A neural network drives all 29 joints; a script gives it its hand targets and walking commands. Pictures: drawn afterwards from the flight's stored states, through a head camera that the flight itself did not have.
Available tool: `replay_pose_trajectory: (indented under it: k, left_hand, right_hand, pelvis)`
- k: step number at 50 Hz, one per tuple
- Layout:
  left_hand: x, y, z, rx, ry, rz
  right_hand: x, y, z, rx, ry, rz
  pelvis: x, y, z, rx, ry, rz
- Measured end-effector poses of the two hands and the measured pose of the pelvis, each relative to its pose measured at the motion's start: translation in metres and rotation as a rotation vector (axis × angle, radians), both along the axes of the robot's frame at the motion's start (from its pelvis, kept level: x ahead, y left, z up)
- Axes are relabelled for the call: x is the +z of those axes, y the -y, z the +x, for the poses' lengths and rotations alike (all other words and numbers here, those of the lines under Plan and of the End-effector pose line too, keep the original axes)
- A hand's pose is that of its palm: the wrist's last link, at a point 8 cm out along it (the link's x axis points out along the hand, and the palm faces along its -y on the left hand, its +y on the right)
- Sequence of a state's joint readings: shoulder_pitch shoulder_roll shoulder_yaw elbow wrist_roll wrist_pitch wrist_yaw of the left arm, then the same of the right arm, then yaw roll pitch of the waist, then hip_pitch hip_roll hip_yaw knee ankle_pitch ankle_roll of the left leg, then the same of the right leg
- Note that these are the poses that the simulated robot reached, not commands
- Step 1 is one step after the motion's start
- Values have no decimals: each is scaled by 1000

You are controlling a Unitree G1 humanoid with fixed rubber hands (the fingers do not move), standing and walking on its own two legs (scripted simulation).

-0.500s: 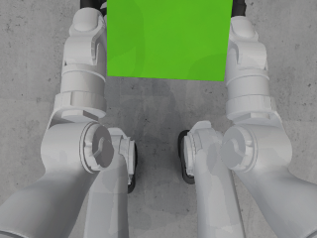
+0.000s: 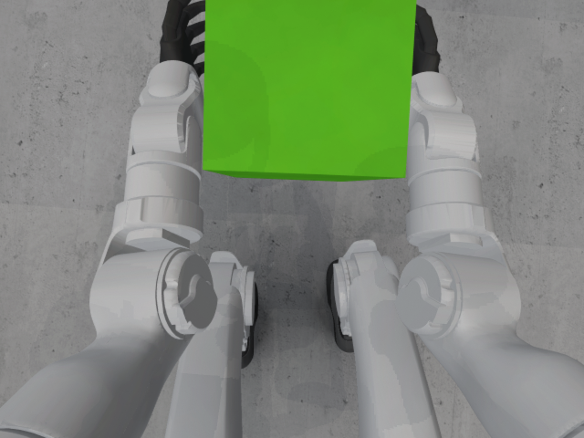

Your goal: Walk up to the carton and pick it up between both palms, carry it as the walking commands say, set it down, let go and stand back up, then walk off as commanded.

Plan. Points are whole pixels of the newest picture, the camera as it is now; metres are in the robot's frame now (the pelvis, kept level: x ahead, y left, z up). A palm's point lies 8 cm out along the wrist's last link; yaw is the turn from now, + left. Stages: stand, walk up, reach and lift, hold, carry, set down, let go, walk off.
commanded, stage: reach and lift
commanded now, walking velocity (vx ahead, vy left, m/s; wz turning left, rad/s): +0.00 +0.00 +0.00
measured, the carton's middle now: (298, 89) +0.52 -0.03 -0.11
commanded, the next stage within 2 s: none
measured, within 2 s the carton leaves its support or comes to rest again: neither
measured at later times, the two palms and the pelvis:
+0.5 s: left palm (157, 52) +0.51 +0.11 +0.01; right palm (447, 71) +0.49 -0.16 +0.00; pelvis +0.01 +0.00 +0.05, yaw +0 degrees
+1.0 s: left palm (120, 33) +0.49 +0.11 +0.08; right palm (493, 58) +0.47 -0.16 +0.07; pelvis +0.03 +0.00 +0.12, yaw -1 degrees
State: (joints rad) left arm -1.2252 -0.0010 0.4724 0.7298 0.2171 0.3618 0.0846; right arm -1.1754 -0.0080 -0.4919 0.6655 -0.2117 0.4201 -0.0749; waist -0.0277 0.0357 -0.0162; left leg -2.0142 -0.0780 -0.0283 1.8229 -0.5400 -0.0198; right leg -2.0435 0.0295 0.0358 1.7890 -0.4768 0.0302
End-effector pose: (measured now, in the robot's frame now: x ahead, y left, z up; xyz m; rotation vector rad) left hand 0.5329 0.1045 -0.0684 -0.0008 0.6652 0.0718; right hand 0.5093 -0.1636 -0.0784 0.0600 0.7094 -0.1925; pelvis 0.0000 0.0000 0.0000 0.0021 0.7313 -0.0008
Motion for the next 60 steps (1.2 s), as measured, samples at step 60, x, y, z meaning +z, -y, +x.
replay_pose_trajectory:
  k: [60]
  left_hand:
    - [176,-3,-51,2,9,-16]
  right_hand:
    - [176,-3,-53,-16,14,14]
  pelvis:
    - [141,-5,34,-10,183,-5]
